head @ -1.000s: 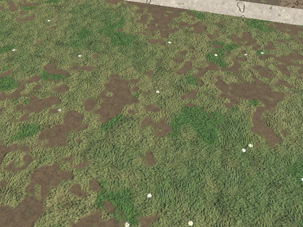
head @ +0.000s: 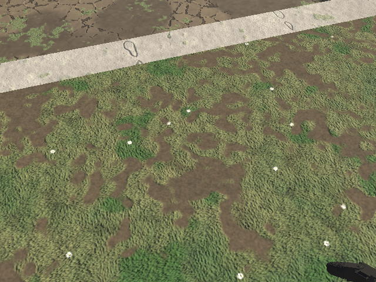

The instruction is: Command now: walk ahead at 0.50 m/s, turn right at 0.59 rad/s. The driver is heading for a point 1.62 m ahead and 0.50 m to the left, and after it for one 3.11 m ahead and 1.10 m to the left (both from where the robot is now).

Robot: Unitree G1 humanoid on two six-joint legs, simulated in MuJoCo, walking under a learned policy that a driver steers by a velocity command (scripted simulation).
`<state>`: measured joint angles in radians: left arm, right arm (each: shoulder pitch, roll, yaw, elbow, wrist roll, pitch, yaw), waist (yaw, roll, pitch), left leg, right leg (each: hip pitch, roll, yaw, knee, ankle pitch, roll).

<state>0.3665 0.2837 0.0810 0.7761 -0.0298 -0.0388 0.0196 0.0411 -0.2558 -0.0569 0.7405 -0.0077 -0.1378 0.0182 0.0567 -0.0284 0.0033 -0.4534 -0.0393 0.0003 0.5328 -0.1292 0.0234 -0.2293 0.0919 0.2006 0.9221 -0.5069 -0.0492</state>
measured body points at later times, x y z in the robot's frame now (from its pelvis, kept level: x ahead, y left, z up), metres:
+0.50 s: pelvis +0.25 -0.05 +0.00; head +0.28 -0.06 +0.45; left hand +0.48 +0.17 -0.06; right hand +0.23 -0.33 -0.13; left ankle +0.11 +0.11 -0.66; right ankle +0.32 -0.17 -0.72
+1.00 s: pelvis +0.49 +0.02 -0.01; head +0.53 +0.04 +0.44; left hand +0.48 +0.32 -0.13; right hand +0.74 -0.19 -0.10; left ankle +0.56 +0.12 -0.72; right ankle +0.36 -0.17 -0.65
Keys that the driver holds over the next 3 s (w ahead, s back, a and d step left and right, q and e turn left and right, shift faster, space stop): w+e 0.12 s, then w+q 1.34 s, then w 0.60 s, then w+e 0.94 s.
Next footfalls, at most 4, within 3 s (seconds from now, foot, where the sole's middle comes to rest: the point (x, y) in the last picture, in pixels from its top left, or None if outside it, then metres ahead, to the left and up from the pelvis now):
0.44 right None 0.36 -0.17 -0.76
0.94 left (170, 245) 0.60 0.13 -0.76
1.44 right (195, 169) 0.94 0.06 -0.76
1.92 left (111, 156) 0.98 0.42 -0.76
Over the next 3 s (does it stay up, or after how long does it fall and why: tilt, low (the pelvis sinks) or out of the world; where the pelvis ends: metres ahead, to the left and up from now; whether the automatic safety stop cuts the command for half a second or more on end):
stays up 1.40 0.52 -0.01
